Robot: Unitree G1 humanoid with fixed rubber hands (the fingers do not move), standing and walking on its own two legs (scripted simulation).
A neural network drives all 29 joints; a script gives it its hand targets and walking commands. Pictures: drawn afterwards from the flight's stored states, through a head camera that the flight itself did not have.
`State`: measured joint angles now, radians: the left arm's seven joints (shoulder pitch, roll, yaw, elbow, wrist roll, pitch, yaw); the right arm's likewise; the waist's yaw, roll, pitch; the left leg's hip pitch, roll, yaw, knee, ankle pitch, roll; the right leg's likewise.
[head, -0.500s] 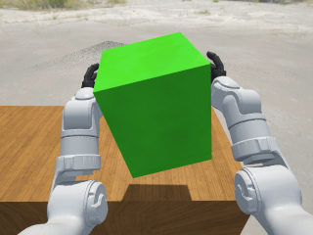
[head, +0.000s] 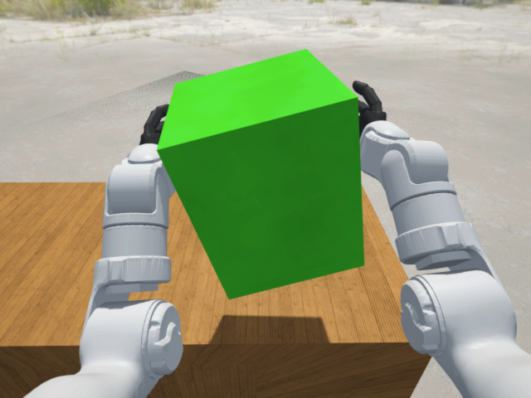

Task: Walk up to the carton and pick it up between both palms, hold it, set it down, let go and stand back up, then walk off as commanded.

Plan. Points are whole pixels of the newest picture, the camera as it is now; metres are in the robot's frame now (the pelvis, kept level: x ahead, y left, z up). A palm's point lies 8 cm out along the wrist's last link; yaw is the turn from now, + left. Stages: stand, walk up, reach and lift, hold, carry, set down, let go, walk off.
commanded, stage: hold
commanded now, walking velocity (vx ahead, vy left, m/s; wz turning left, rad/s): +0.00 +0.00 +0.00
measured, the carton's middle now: (267, 172) +0.38 +0.01 +0.24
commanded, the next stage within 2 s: none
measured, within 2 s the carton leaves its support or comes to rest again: neither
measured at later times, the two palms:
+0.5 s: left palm (156, 153) +0.36 +0.16 +0.28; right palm (372, 131) +0.37 -0.13 +0.31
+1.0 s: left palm (156, 152) +0.36 +0.16 +0.28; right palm (372, 131) +0.37 -0.13 +0.31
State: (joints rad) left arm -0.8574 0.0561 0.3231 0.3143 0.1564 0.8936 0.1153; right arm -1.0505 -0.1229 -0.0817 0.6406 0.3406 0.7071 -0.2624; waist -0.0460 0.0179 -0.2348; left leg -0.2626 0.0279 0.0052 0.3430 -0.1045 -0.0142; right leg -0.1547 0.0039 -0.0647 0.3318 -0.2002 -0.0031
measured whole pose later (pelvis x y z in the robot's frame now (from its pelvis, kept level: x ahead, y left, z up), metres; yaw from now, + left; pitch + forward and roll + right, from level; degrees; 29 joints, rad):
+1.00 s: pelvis +0.00 +0.00 +0.00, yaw +0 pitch +1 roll -1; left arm -0.86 0.06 0.32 0.28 0.15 0.92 0.11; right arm -1.05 -0.13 -0.08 0.60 0.37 0.75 -0.29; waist -0.05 0.02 -0.24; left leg -0.26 0.03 0.01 0.34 -0.11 -0.01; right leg -0.15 0.00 -0.06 0.33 -0.20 0.00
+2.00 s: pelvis +0.00 +0.00 +0.00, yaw +0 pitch +1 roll -1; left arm -0.86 0.06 0.32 0.27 0.15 0.93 0.10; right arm -1.05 -0.13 -0.07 0.60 0.38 0.76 -0.30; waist -0.05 0.02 -0.25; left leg -0.26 0.03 0.01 0.34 -0.11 -0.01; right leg -0.15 0.00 -0.06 0.33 -0.20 0.00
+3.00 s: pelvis +0.00 +0.00 +0.00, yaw +0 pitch +1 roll -1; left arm -0.86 0.06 0.32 0.26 0.15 0.94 0.10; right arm -1.05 -0.14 -0.06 0.59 0.39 0.76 -0.31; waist -0.05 0.02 -0.25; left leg -0.26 0.03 0.01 0.35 -0.11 -0.01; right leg -0.15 0.00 -0.06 0.33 -0.20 0.00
